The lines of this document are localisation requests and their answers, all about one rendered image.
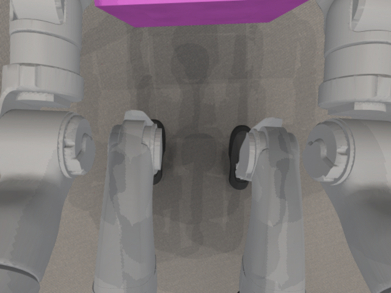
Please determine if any robot right upper arm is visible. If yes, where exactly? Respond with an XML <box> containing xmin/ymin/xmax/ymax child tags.
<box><xmin>302</xmin><ymin>118</ymin><xmax>391</xmax><ymax>293</ymax></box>

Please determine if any robot left foot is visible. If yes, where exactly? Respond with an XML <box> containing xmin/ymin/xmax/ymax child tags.
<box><xmin>151</xmin><ymin>119</ymin><xmax>166</xmax><ymax>185</ymax></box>

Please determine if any left robot forearm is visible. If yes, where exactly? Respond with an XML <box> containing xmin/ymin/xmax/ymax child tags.
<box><xmin>0</xmin><ymin>0</ymin><xmax>92</xmax><ymax>118</ymax></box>

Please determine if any robot right thigh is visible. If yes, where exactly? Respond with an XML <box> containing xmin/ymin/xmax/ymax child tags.
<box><xmin>237</xmin><ymin>126</ymin><xmax>306</xmax><ymax>293</ymax></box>

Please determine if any right robot forearm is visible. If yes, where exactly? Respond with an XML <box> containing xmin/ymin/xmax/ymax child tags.
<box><xmin>316</xmin><ymin>0</ymin><xmax>391</xmax><ymax>121</ymax></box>

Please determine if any carton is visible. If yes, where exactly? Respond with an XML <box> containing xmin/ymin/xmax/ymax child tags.
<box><xmin>94</xmin><ymin>0</ymin><xmax>308</xmax><ymax>27</ymax></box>

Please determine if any robot left upper arm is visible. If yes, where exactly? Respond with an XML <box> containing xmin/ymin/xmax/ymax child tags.
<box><xmin>0</xmin><ymin>109</ymin><xmax>96</xmax><ymax>293</ymax></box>

